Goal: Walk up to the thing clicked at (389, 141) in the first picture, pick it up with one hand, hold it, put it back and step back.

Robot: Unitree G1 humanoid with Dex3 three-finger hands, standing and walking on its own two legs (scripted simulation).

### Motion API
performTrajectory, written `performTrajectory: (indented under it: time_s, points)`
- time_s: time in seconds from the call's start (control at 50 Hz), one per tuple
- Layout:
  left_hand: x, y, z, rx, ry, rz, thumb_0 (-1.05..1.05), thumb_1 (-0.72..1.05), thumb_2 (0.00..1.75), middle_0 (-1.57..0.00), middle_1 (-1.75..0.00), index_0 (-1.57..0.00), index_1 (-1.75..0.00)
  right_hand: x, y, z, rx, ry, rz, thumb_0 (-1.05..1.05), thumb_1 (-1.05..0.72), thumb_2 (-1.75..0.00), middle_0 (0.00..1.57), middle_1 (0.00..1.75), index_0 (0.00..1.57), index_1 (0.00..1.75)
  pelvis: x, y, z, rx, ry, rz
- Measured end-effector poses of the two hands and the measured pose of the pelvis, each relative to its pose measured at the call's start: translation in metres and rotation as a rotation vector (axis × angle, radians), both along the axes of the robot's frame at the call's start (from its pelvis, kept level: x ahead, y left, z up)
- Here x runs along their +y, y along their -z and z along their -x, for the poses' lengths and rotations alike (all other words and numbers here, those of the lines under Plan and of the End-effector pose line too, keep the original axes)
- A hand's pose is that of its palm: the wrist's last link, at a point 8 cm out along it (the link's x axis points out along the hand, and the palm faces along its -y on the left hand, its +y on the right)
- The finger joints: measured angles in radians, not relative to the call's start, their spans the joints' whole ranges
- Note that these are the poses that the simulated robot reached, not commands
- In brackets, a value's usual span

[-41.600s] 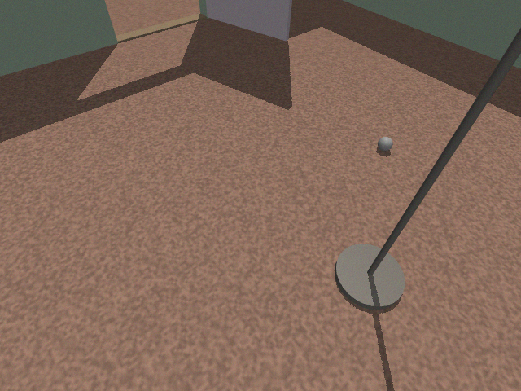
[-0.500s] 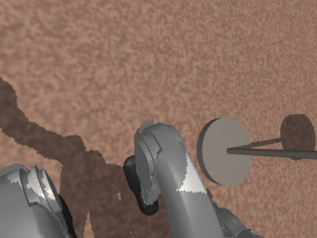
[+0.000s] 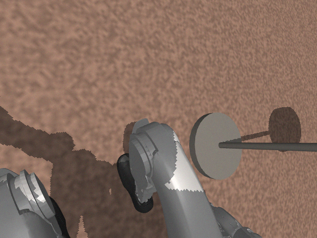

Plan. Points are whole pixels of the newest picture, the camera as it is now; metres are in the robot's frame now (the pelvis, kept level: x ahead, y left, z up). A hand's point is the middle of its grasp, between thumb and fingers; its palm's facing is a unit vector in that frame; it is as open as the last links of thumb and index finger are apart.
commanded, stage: rest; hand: left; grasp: from above
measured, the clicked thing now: out of the picture +0.48 +0.31 -0.26
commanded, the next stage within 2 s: open in 0.16 s
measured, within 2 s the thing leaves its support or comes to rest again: rests again in 0.50 s
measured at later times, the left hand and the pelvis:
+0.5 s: hand out of the picture +0.47 +0.30 -0.24, palm faces -0.44 -0.14 -0.89, open 10.5 cm; pelvis +0.00 +0.00 +0.00, yaw +0 degrees
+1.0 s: hand out of the picture +0.47 +0.31 -0.24, palm faces -0.44 -0.14 -0.89, open 14.0 cm; pelvis +0.00 +0.00 +0.00, yaw -1 degrees
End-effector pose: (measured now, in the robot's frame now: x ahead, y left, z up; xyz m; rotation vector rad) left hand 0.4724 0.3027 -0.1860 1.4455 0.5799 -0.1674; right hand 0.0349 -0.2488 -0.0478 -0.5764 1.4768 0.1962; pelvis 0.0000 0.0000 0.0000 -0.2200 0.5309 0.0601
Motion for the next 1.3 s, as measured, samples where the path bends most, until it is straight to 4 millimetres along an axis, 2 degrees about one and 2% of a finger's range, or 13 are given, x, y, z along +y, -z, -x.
performTrajectory:
  time_s: [0.32, 0.46, 0.62, 0.84, 1.0, 1.3]
  points:
    - [0.003, 0.001, -0.002, 0.003, -0.001, 0.003, 0.0, -0.06, 0.55, -0.57, -0.71, -0.68, -0.71, 0.001, -0.003, -0.005, -0.016, -0.03, -0.003, 0.0, -0.91, -0.9, 0.2, 0.3, 0.2, 0.3, 0.0, 0.0, 0.001, -0.014, 0.003, 0.007]
    - [0.003, 0.0, -0.001, -0.002, 0.004, 0.002, 0.0, -0.05, 0.63, -0.49, -0.76, -0.59, -0.77, 0.002, -0.005, -0.003, -0.015, -0.037, -0.005, 0.0, -0.9, -0.9, 0.2, 0.3, 0.2, 0.3, 0.0, -0.001, 0.003, -0.02, 0.003, 0.008]
    - [0.007, -0.008, -0.004, -0.008, -0.007, -0.016, 0.0, -0.19, 0.76, -0.33, -0.87, -0.38, -0.85, 0.001, -0.006, -0.001, -0.026, -0.035, -0.004, 0.0, -0.9, -0.9, 0.2, 0.3, 0.2, 0.3, 0.0, -0.001, 0.004, -0.022, 0.003, 0.009]
    - [0.006, -0.006, -0.005, 0.007, -0.001, 0.004, 0.0, -0.43, 0.93, -0.13, -1.0, -0.15, -0.99, 0.002, -0.009, 0.003, -0.006, -0.027, 0.002, 0.0, -0.89, -0.9, 0.2, 0.3, 0.2, 0.3, 0.0, -0.005, 0.004, -0.015, 0.004, 0.009]
    - [0.006, -0.004, -0.006, -0.012, 0.011, 0.002, 0.0, -0.5, 0.99, -0.08, -1.03, -0.09, -1.03, 0.001, -0.012, 0.001, -0.002, -0.035, 0.015, 0.0, -0.89, -0.9, 0.2, 0.3, 0.2, 0.3, 0.0, -0.005, 0.003, -0.016, 0.004, 0.012]
    - [0.01, -0.004, -0.001, 0.008, -0.015, -0.001, 0.0, -0.5, 0.99, -0.07, -1.03, -0.07, -1.03, 0.002, -0.01, 0.0, -0.019, -0.039, 0.01, 0.0, -0.89, -0.9, 0.2, 0.3, 0.2, 0.3, 0.001, -0.004, 0.005, -0.021, 0.003, 0.015]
